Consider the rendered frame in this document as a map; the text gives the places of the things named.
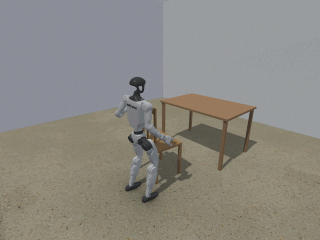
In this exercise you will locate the table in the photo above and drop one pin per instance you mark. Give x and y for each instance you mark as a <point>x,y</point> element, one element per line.
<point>212,107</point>

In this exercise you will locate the right robot forearm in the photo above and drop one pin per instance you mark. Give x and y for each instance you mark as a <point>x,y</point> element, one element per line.
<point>156,133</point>

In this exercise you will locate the robot left upper arm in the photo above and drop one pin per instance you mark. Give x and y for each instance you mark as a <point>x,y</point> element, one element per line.
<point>122,106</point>

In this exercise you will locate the robot right upper arm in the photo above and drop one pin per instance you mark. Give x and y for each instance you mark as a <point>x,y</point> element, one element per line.
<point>147,108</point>

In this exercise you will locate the right robot shin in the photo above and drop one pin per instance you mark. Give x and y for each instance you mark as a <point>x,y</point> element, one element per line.
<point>150,180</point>

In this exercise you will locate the robot right hand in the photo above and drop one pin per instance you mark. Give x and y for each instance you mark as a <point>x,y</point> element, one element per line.
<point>168,140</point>

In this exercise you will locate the left robot foot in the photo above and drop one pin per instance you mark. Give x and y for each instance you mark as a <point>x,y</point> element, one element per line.
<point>135,185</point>

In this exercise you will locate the chair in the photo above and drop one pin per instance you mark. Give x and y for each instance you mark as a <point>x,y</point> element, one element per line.
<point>161,146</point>

